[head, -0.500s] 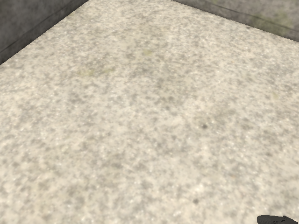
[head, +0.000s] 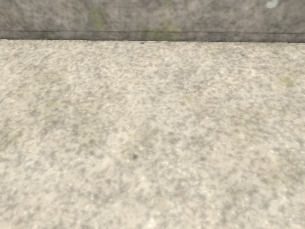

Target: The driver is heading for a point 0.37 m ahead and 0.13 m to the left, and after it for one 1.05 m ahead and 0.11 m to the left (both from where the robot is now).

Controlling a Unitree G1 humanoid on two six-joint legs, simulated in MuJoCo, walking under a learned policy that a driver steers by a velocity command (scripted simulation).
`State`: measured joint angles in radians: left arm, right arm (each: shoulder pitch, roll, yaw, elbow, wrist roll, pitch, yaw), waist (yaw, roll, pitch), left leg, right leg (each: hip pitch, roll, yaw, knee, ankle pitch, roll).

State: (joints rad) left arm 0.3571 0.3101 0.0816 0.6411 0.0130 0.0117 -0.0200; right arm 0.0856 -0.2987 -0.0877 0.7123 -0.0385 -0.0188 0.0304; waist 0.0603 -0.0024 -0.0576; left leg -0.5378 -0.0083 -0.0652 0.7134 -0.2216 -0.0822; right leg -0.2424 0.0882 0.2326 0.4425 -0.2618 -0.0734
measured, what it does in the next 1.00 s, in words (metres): walks ahead, turning left: left foot, then right foot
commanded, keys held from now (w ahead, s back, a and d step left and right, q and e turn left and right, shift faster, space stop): w+q+shift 0.26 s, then q+shift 0.40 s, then shift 0.02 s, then e+shift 0.32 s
